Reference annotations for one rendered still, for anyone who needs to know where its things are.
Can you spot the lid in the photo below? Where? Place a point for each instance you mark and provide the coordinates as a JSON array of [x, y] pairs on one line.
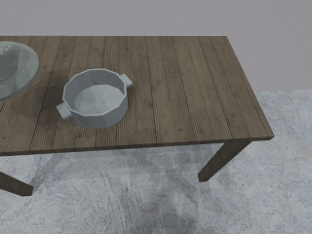
[[19, 66]]

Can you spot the table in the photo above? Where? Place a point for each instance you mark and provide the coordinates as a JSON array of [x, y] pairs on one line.
[[187, 90]]

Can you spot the pot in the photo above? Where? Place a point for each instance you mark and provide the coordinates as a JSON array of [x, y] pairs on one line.
[[96, 98]]

